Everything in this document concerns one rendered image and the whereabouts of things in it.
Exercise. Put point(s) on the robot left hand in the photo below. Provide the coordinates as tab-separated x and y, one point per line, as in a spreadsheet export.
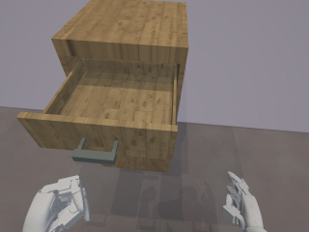
47	205

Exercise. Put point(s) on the handle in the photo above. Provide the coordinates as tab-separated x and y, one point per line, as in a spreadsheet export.
92	156

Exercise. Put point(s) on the robot right hand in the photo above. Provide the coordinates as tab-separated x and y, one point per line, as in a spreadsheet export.
246	212

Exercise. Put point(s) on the cabinet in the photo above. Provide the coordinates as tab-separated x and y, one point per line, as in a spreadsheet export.
146	31

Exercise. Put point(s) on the drawer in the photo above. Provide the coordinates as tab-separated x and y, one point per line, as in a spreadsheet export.
111	100

